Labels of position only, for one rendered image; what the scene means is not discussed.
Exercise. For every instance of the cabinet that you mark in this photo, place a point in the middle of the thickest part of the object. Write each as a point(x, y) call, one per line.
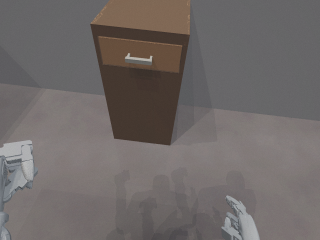
point(142, 102)

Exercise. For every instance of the left robot hand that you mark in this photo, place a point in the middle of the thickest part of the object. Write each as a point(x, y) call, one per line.
point(17, 158)

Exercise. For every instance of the handle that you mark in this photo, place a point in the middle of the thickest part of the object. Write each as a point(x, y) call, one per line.
point(136, 60)

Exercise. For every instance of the right robot hand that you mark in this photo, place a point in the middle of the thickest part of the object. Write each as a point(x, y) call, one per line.
point(244, 227)

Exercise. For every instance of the drawer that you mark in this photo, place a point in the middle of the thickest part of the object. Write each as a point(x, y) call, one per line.
point(165, 57)

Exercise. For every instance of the left robot forearm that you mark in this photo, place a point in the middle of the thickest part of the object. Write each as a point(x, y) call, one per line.
point(4, 232)

